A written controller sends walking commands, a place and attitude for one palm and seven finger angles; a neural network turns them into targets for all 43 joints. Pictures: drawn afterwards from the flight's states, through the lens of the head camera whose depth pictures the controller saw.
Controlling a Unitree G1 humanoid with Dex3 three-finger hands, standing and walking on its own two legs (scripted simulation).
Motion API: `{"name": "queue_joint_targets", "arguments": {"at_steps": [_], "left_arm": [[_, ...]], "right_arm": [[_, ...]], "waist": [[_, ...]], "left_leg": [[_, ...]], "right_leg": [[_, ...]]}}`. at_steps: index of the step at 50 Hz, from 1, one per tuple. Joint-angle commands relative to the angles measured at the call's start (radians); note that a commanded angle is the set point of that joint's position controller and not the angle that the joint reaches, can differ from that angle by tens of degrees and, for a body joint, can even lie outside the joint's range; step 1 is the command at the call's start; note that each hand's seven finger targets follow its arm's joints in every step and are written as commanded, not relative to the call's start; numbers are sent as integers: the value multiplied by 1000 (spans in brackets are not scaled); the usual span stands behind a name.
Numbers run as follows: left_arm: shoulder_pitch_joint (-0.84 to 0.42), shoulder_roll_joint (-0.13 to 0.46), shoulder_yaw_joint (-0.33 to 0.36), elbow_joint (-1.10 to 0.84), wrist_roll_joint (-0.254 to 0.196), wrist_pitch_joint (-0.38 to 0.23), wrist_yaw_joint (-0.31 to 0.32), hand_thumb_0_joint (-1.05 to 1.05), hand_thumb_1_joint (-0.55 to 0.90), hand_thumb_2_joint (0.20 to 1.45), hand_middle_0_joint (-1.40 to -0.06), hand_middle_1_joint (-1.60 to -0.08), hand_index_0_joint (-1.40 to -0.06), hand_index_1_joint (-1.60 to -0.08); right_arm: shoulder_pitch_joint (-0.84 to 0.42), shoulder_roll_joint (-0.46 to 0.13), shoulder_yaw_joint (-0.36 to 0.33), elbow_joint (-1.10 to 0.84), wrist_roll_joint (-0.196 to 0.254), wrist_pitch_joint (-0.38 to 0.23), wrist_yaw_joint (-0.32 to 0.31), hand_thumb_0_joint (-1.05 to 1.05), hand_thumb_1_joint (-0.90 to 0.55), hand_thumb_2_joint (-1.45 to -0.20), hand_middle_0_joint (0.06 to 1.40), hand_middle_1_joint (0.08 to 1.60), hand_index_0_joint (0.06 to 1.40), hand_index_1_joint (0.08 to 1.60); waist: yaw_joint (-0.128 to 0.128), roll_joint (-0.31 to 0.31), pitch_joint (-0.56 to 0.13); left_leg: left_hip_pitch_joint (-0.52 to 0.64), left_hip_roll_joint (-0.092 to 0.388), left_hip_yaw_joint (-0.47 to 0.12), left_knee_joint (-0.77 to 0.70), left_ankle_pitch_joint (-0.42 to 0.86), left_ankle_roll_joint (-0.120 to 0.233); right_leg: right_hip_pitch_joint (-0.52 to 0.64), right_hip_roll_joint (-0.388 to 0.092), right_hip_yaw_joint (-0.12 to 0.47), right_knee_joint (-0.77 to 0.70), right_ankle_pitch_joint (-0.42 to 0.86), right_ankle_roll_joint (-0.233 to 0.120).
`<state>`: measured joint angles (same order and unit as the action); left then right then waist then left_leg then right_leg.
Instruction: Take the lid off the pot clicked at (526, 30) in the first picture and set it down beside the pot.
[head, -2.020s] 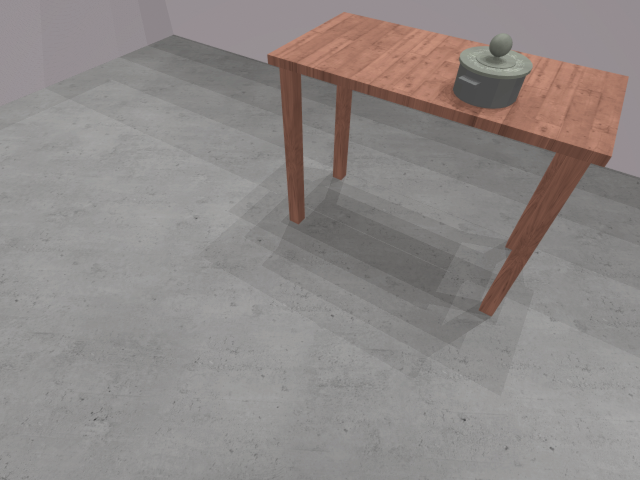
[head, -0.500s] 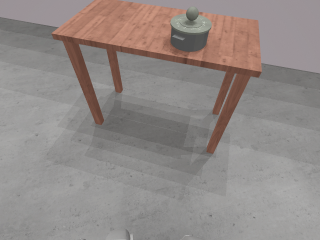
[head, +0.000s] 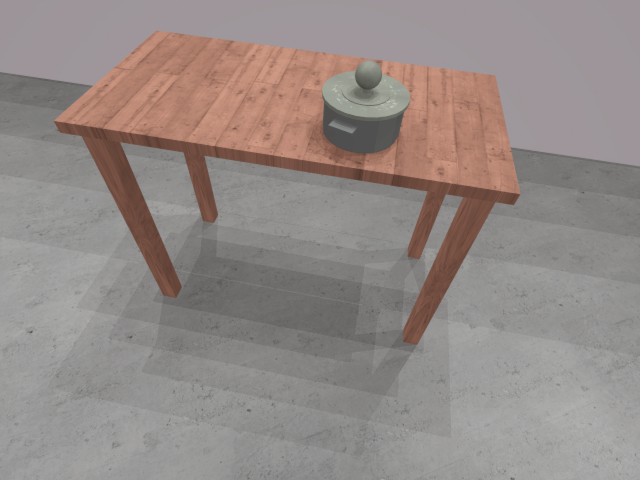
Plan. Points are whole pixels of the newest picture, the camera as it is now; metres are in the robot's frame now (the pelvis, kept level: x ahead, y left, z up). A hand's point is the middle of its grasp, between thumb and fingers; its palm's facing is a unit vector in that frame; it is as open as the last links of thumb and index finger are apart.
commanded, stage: turn to face it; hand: left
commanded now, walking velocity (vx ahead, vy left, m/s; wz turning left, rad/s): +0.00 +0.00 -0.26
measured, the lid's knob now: (368, 75) +0.81 -0.04 +0.10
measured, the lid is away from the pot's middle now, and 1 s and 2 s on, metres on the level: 0.00 0.00 0.00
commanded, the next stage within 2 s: take the last steps up to it in 0.04 s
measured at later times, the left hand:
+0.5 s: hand out of the picture +0.11 +0.16 -0.18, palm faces -0.06 -0.98 -0.16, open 7.4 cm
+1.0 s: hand (299, 372) +0.31 +0.05 -0.16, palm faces -0.08 -0.97 -0.24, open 7.2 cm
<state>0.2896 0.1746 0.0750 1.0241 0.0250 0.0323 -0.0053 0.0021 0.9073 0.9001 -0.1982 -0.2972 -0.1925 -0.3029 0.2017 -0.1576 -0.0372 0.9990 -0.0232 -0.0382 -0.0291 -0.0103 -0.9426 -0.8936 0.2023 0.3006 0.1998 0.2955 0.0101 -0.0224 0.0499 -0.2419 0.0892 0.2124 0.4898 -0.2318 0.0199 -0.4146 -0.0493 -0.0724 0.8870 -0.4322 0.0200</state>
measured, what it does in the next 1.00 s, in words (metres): walks ahead: right foot, then left foot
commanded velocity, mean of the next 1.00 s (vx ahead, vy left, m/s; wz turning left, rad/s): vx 0.22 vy -0.03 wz -0.09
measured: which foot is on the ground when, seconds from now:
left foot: down 0.00-0.12, up 0.14-0.40, down 0.42-0.80, up 0.82-1.00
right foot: up 0.00-0.08, down 0.10-0.44, up 0.46-0.78, down 0.80-1.00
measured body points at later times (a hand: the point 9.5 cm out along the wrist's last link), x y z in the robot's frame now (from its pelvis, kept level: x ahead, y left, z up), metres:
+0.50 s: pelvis +0.07 -0.02 -0.01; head +0.07 +0.00 +0.44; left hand +0.12 +0.22 -0.17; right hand +0.04 -0.24 -0.15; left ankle +0.06 +0.10 -0.74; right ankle +0.04 -0.12 -0.71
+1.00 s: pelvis +0.21 -0.12 +0.00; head +0.24 -0.15 +0.45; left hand +0.31 +0.10 -0.14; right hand +0.18 -0.35 -0.17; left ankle +0.20 +0.02 -0.66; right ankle +0.24 -0.20 -0.74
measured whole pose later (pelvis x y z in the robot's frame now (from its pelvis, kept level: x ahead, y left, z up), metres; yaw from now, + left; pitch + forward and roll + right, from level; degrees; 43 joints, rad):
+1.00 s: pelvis +0.21 -0.12 +0.00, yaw -7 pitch +0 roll +0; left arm 0.20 0.15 0.06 1.03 0.02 -0.06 0.02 -0.02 0.94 0.90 -0.20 -0.30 -0.20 -0.30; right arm 0.29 -0.17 -0.06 1.09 -0.02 -0.01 -0.01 0.01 -0.91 -0.89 0.20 0.30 0.19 0.29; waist -0.03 0.04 0.05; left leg -0.48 0.12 0.08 1.10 -0.34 -0.01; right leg -0.28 -0.01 -0.19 0.46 -0.20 -0.09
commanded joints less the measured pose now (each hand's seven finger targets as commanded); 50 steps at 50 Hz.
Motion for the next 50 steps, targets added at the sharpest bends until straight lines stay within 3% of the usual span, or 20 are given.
{"name": "queue_joint_targets", "arguments": {"at_steps": [1,4,5,6,10,15,19,20,21,22,25,29,35,38,39,40,41,44,46,50], "left_arm": [[25,13,-2,-65,-2,-20,5,0,900,900,-200,-300,-200,-300],[76,82,10,-53,4,-34,11,0,900,900,-200,-300,-200,-300],[91,169,23,-52,10,-43,22,0,900,900,-200,-300,-200,-300],[126,218,28,-52,-1,-39,25,0,900,900,-200,-300,-200,-300],[-8,142,20,-67,-1,-36,36,0,900,900,-200,-300,-200,-300],[15,165,29,-58,4,-53,23,0,900,900,-200,-300,-200,-300],[-14,151,25,-47,-8,-48,10,0,900,900,-200,-300,-200,-300],[-33,110,17,-58,-12,-46,1,0,900,900,-200,-300,-200,-300],[-45,44,5,-84,-16,-47,-9,0,900,900,-200,-300,-200,-300],[-118,50,7,-131,-7,-57,-17,0,900,900,-200,-300,-200,-300],[-129,77,20,-107,8,-56,-29,0,900,900,-200,-300,-200,-300],[-105,23,0,-77,-1,-51,-34,0,900,900,-200,-300,-200,-300],[-183,6,-8,-93,-3,-57,-34,0,900,900,-200,-300,-200,-300],[19,61,10,-19,3,-75,-26,0,900,900,-200,-300,-200,-300],[157,134,29,19,6,-86,-14,0,900,900,-200,-300,-200,-300],[271,263,62,42,2,-93,1,0,900,900,-200,-300,-200,-300],[259,278,56,42,-17,-85,9,0,900,900,-200,-300,-200,-300],[16,127,16,-11,-13,-84,25,0,900,900,-200,-300,-200,-300],[-13,64,1,-20,-3,-99,29,0,900,900,-200,-300,-200,-300],[19,73,-13,-7,-4,-103,30,0,900,900,-200,-300,-200,-300]], "right_arm": [[81,-166,-42,-12,-3,16,-6,0,-900,-900,200,300,200,300],[79,-136,-39,-13,7,28,2,0,-900,-900,200,300,200,300],[73,-81,-25,-37,14,31,7,0,-900,-900,200,300,200,300],[15,-71,-19,-64,15,44,5,0,-900,-900,200,300,200,300],[69,-89,-27,-14,-1,49,12,0,-900,-900,200,300,200,300],[78,-59,-22,-22,-4,24,25,0,-900,-900,200,300,200,300],[228,-46,-14,23,-5,3,18,0,-900,-900,200,300,200,300],[292,-86,-17,43,-8,-4,10,0,-900,-900,200,300,200,300],[369,-172,-35,56,-20,-12,3,0,-900,-900,200,300,200,300],[406,-226,-45,49,-22,-11,-10,0,-900,-900,200,300,200,300],[281,-134,-17,34,-11,-28,-9,0,-900,-900,200,300,200,300],[297,-96,-5,63,-1,-51,-12,0,-900,-900,200,300,200,300],[313,-125,-22,96,-11,-32,0,0,-900,-900,200,300,200,300],[276,-131,-26,102,-2,-22,4,0,-900,-900,200,300,200,300],[273,-100,-22,96,7,-22,14,0,-900,-900,200,300,200,300],[289,-26,-7,61,20,-23,19,0,-900,-900,200,300,200,300],[228,-66,-13,39,21,-11,13,0,-900,-900,200,300,200,300],[164,-45,-24,49,2,1,16,0,-900,-900,200,300,200,300],[214,-13,-16,72,-7,17,16,0,-900,-900,200,300,200,300],[174,-7,-12,54,-2,31,24,0,-900,-900,200,300,200,300]], "waist": [[-25,197,-80],[13,63,-65],[21,-169,-60],[54,-192,-64],[-3,-137,-18],[10,-70,-12],[-56,-87,-2],[-80,41,15],[-111,293,38],[-125,277,85],[-64,153,137],[-42,133,74],[-65,184,81],[33,102,-36],[96,-21,-113],[122,-298,-217],[117,-235,-206],[15,-31,-57],[-32,-52,-51],[-32,-34,-47]], "left_leg": [[83,240,-130,-114,359,117],[-69,168,-69,47,129,16],[-235,63,11,205,-152,-47],[-243,14,-61,343,-370,-58],[-276,27,-164,559,-221,-43],[-179,1,-114,313,-237,-35],[99,-39,-58,2,-102,-24],[183,14,-150,-95,-174,-4],[241,237,-488,-273,-386,73],[226,392,-702,-390,-445,167],[125,323,-507,-388,-271,156],[196,218,-215,-305,253,123],[119,207,-119,-255,232,102],[56,145,-63,7,294,50],[-115,98,-24,222,148,15],[-334,-36,-12,566,-349,-27],[-350,-11,-144,736,-410,-5],[-318,68,-207,775,-154,-5],[-260,71,-184,680,-97,-27],[-228,51,-155,518,-64,-47]], "right_leg": [[80,18,-33,-187,70,-7],[292,-20,36,-455,299,-35],[366,-222,302,-534,446,-114],[290,-345,392,-600,493,-218],[213,-224,291,-656,167,-231],[203,-209,278,-671,28,-249],[59,-108,201,-563,-88,-183],[-43,-46,159,-435,-99,-147],[-214,63,43,-154,-74,-95],[-344,63,29,30,-90,-79],[-345,-35,105,234,72,-69],[-273,-46,37,133,172,-34],[-69,-17,-62,-191,188,-39],[282,47,-106,-356,256,-62],[512,-54,25,-392,211,-102],[657,-359,476,-552,174,-213],[536,-411,566,-662,53,-255],[228,-310,337,-693,61,-218],[166,-259,173,-690,292,-190],[155,-245,114,-700,388,-208]]}}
